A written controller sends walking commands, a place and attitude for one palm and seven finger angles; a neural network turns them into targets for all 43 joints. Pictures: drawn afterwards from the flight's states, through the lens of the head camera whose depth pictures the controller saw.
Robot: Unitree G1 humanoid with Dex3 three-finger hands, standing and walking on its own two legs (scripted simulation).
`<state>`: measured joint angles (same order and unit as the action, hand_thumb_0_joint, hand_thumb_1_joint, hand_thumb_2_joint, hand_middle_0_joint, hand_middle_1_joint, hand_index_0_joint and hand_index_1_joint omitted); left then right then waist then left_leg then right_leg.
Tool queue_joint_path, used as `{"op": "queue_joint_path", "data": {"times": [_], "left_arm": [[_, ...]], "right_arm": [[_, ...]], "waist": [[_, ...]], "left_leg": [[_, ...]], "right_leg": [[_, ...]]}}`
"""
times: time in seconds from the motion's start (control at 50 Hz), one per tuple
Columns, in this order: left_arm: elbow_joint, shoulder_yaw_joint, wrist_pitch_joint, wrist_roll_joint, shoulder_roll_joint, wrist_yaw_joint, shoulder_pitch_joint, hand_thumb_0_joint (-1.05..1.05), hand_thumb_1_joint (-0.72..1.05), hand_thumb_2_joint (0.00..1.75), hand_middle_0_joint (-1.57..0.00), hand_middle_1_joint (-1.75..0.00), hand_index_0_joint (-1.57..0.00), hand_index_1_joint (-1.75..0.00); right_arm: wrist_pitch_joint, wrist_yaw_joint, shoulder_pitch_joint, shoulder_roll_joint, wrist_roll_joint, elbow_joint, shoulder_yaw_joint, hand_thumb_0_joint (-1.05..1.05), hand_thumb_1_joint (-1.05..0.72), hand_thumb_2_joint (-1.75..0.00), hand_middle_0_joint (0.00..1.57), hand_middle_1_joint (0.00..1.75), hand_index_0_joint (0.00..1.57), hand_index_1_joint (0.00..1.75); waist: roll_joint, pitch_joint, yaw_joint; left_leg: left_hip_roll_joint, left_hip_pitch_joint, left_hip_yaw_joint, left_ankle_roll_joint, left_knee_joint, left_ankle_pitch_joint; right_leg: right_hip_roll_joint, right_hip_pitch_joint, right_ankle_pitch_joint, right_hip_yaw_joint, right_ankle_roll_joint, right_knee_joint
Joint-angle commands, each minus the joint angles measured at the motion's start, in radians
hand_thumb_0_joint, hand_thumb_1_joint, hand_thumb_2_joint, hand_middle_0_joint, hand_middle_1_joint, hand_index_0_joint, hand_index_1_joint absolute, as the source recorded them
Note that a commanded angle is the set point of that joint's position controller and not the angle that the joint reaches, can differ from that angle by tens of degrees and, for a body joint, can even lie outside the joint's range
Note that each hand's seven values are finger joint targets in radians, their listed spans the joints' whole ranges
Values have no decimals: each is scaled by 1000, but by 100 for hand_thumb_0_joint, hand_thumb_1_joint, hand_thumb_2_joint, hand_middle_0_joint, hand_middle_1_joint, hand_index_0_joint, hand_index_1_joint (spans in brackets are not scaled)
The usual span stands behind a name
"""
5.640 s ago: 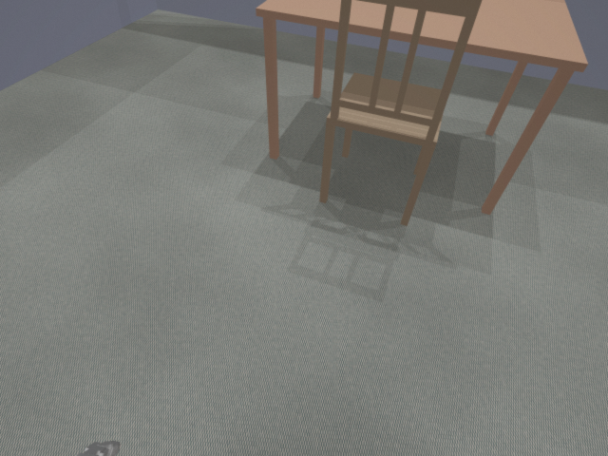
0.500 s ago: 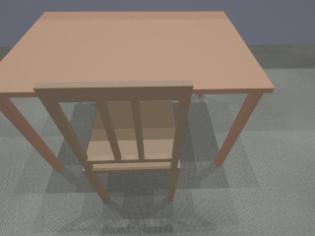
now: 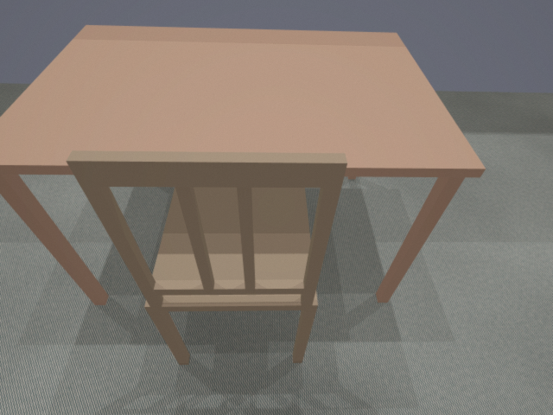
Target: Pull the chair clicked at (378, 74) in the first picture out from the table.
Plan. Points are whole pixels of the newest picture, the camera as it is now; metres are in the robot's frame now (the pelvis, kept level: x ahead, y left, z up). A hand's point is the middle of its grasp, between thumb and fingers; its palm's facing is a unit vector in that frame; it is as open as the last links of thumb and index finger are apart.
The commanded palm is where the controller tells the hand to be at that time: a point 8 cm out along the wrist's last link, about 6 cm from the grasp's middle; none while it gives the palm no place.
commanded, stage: look again from close up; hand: left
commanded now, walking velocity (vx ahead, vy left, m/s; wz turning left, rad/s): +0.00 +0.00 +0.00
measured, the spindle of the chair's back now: (198, 243) +0.42 +0.19 -0.06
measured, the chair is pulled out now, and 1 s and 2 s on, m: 0.00 0.00 0.00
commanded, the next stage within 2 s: raise the hand toward the chair's back in 0.88 s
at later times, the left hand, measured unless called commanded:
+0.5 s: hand out of the picture -0.02 +0.16 -0.18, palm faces +0.04 -0.98 -0.18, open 7.4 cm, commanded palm none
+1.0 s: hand out of the picture -0.04 +0.14 -0.18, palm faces +0.03 -0.99 -0.17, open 7.4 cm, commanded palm +0.08 +0.20 -0.08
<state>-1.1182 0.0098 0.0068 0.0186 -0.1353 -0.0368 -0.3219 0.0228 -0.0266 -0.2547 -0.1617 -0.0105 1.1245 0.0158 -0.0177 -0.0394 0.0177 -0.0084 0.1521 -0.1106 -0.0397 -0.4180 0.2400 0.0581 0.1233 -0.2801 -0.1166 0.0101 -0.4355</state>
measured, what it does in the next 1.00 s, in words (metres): stands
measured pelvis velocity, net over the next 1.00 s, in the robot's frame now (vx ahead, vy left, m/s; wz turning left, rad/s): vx -0.01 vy -0.01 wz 0.00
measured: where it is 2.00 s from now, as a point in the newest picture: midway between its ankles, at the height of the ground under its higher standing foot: outside the picture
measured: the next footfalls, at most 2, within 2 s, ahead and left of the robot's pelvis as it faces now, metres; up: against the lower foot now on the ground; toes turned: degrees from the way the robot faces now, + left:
none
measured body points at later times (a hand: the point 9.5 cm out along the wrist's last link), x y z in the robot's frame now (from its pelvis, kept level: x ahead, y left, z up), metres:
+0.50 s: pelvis -0.01 +0.00 +0.00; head +0.00 -0.01 +0.45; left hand -0.02 +0.21 -0.16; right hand -0.02 -0.21 -0.16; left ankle -0.01 +0.09 -0.74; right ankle -0.03 -0.12 -0.74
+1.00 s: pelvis -0.01 -0.01 +0.00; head +0.00 -0.01 +0.45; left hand -0.04 +0.19 -0.16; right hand -0.02 -0.22 -0.16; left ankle +0.00 +0.09 -0.74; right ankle -0.03 -0.12 -0.74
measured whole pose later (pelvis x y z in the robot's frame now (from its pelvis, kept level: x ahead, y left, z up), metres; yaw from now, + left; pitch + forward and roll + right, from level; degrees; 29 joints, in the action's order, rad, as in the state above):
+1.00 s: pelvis -0.01 -0.01 +0.00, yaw +0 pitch -1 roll +0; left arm -1.12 0.01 0.02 0.02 -0.12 -0.05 -0.35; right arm 0.02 -0.02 -0.30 -0.13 -0.01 1.14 0.02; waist 0.00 -0.04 0.01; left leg 0.02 0.18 -0.10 -0.02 -0.43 0.22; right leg 0.03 0.15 -0.26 -0.12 -0.01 -0.44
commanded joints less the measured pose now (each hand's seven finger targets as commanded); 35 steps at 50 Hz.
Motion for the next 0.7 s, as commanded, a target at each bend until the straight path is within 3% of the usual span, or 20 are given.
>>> {"op": "queue_joint_path", "data": {"times": [0.0, 0.06, 0.3, 0.44, 0.68], "left_arm": [[24, -17, 15, -3, -95, -8, -77, 0, 90, 90, -20, -30, -20, -30], [27, -17, 13, -3, -94, -7, -74, 0, 90, 90, -20, -30, -20, -30], [33, -20, 14, -5, -91, -9, -80, 0, 90, 90, -20, -30, -20, -30], [32, -20, 12, -4, -87, -7, -82, 0, 90, 90, -20, -30, -20, -30], [30, -17, 15, -3, -77, -9, -106, 0, 90, 90, -20, -30, -20, -30]], "right_arm": [[11, 1, -60, -84, 3, -22, -13, 0, -90, -90, 20, 30, 20, 30], [10, 1, -63, -81, 3, -21, -13, 0, -90, -90, 20, 30, 20, 30], [12, 2, -92, -69, 4, -9, -14, 0, -90, -90, 20, 30, 20, 30], [8, 2, -98, -54, 5, -3, -14, 0, -90, -90, 20, 30, 20, 30], [6, 2, -105, -44, 5, -2, -17, 0, -90, -90, 20, 30, 20, 30]], "waist": [[20, -29, -9], [14, -51, -8], [15, -24, -6], [0, -63, -6], [19, -62, -11]], "left_leg": [[120, -8, 118, -4, 85, -207], [119, 8, 120, -5, 92, -183], [118, -4, 123, -5, 93, -193], [117, 18, 119, -5, 103, -138], [111, 19, 116, 1, 95, -103]], "right_leg": [[76, 56, 159, 87, -28, 80], [75, 62, 144, 87, -30, 86], [76, 50, 148, 86, -33, 82], [70, 71, 116, 86, -35, 98], [72, 92, 96, 98, -40, 105]]}}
